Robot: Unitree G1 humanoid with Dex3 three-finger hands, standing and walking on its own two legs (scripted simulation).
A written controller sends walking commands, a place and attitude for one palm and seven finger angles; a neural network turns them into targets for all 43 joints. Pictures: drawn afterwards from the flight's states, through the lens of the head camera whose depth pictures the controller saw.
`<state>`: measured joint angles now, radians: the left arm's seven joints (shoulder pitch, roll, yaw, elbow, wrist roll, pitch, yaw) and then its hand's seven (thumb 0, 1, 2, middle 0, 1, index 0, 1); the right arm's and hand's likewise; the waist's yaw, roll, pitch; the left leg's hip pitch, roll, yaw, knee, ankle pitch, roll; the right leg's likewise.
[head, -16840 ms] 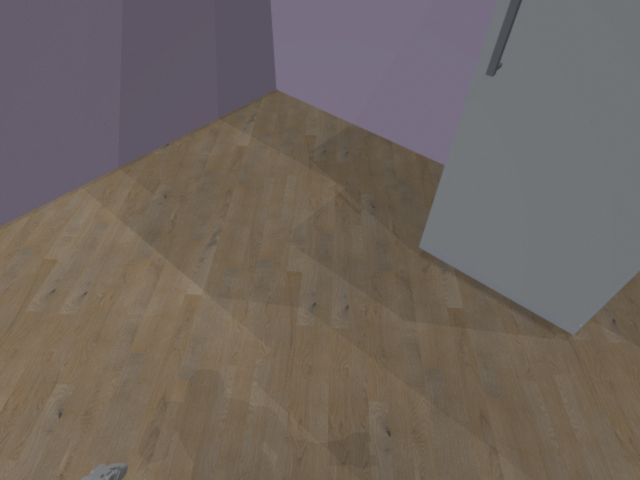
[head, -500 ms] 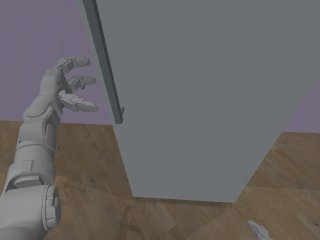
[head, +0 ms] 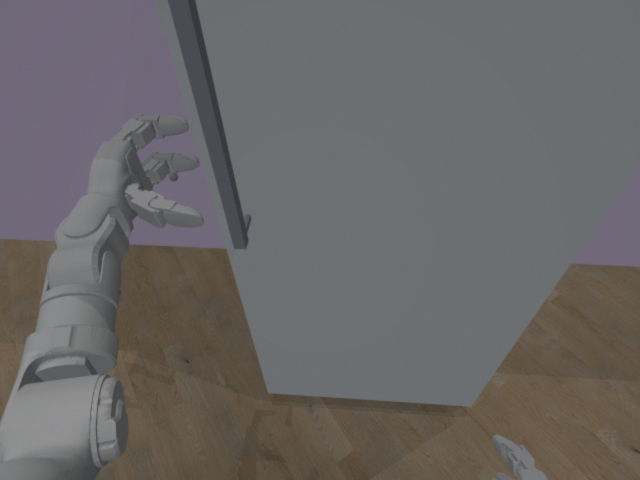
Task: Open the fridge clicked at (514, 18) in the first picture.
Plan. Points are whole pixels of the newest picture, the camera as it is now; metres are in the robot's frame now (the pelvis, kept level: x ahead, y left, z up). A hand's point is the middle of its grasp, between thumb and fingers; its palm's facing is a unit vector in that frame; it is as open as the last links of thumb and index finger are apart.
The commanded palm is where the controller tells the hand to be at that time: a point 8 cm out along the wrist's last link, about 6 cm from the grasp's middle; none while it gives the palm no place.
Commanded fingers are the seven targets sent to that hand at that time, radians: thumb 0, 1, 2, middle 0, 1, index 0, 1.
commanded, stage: move the hooked fingers beside the handle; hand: left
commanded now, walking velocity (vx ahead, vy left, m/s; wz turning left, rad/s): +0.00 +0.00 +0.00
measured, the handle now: (216, 111) +0.47 +0.14 +0.25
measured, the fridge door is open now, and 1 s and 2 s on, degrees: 0 0 0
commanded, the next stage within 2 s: feel for the door with the fingertips in 0.22 s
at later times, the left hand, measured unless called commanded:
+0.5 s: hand (190, 175) +0.41 +0.17 +0.20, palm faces -0.03 -1.00 -0.01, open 14.0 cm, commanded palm +0.39 +0.22 +0.20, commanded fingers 0.00 -0.50 0.30 -0.30 -1.20 -0.30 -1.20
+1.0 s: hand (195, 173) +0.41 +0.17 +0.20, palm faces +0.00 -1.00 -0.01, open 14.0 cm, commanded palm +0.40 +0.21 +0.20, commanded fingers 0.00 -0.50 0.30 -0.30 -1.20 -0.30 -1.20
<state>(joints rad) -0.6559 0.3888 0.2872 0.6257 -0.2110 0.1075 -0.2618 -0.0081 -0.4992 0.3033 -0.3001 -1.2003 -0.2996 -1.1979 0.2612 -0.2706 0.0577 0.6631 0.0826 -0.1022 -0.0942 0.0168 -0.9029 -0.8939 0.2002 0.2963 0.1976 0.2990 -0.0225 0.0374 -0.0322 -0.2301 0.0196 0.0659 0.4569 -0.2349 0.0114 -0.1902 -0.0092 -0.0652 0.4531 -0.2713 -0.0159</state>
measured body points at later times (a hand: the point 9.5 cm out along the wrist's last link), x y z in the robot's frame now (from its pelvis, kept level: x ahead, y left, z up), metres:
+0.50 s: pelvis +0.00 +0.00 +0.00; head +0.00 -0.02 +0.45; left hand +0.41 +0.23 +0.20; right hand +0.13 -0.25 -0.10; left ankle +0.00 +0.11 -0.74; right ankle -0.02 -0.11 -0.74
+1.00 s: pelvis +0.00 -0.01 +0.00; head -0.01 -0.02 +0.45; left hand +0.41 +0.22 +0.20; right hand +0.14 -0.26 -0.10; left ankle +0.00 +0.11 -0.74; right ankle -0.02 -0.11 -0.74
